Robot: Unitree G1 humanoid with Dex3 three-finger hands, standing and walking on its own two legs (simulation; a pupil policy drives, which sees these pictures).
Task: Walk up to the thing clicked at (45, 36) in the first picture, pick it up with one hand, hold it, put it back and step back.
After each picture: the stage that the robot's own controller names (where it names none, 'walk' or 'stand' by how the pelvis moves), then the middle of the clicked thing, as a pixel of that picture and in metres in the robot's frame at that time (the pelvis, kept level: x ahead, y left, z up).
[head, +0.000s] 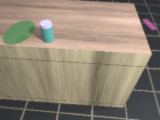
stand; (47, 31) +0.74 +0.21 -0.05
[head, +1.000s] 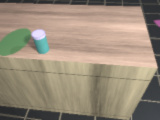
walk; (40, 42) +0.63 +0.27 -0.04
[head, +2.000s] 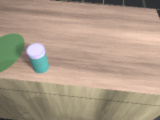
stand; (38, 59) +0.45 +0.20 -0.02
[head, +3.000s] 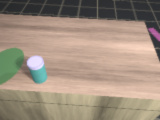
stand; (37, 70) +0.45 +0.21 -0.05
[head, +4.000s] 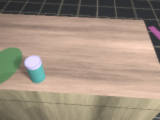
stand; (35, 69) +0.45 +0.22 -0.05
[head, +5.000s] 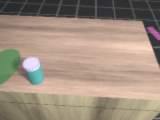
stand; (34, 71) +0.44 +0.23 -0.05
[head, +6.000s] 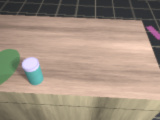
stand; (33, 71) +0.44 +0.23 -0.05
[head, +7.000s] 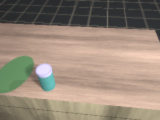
rise first; (46, 77) +0.43 +0.20 -0.05
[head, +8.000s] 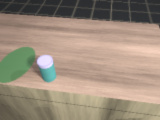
go down; (47, 69) +0.46 +0.20 -0.04
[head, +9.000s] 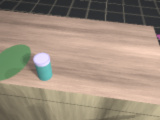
go down; (43, 67) +0.47 +0.19 -0.04
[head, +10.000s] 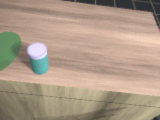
go down; (39, 59) +0.45 +0.17 +0.00
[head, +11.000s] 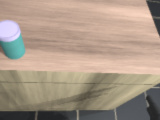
close in; (11, 41) +0.46 +0.19 +0.04
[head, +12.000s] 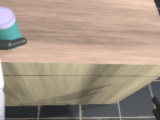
close; (7, 29) +0.49 +0.19 +0.06
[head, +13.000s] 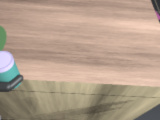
lift; (6, 71) +0.36 +0.23 +0.05
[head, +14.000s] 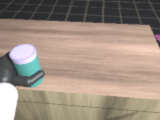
lift; (28, 66) +0.32 +0.18 +0.16
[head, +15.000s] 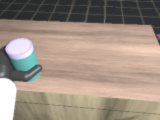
hold; (25, 61) +0.33 +0.18 +0.17
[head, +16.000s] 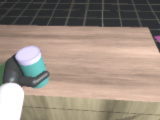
hold; (33, 68) +0.33 +0.16 +0.16
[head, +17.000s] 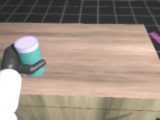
crouch; (31, 57) +0.38 +0.17 +0.15
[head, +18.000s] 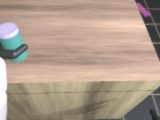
lower; (12, 43) +0.47 +0.20 +0.07
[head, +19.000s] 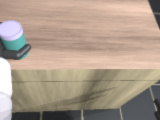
lower; (14, 41) +0.47 +0.18 +0.05
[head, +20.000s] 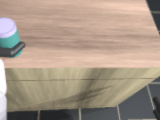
lower; (8, 39) +0.48 +0.19 +0.05
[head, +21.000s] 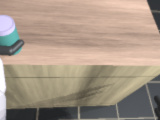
lower; (7, 36) +0.48 +0.19 +0.05
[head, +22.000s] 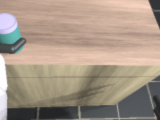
lower; (9, 34) +0.48 +0.19 +0.05
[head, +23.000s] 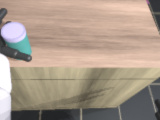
withdraw; (18, 42) +0.47 +0.17 +0.04
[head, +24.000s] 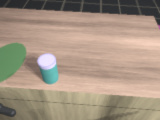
sink last; (48, 69) +0.42 +0.15 +0.00
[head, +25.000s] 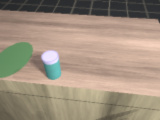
stand; (52, 65) +0.45 +0.16 +0.00
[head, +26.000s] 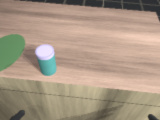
stand; (46, 60) +0.44 +0.16 +0.02
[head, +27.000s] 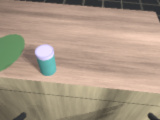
stand; (46, 61) +0.44 +0.16 +0.02
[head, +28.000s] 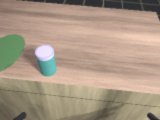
stand; (46, 61) +0.44 +0.16 +0.02
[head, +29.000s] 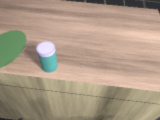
stand; (47, 57) +0.45 +0.16 +0.01
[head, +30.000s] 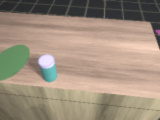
stand; (48, 68) +0.46 +0.17 -0.04
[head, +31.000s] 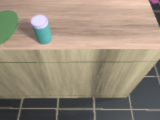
walk; (42, 30) +0.57 +0.19 -0.02
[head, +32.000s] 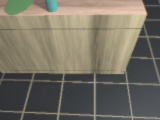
walk; (50, 0) +0.88 +0.22 -0.03
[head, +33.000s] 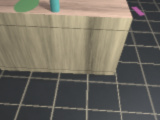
stand; (54, 2) +1.06 +0.21 -0.04
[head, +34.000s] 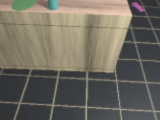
stand; (52, 0) +1.05 +0.22 -0.05
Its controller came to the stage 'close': yes
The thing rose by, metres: 0.22
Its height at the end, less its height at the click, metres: +0.00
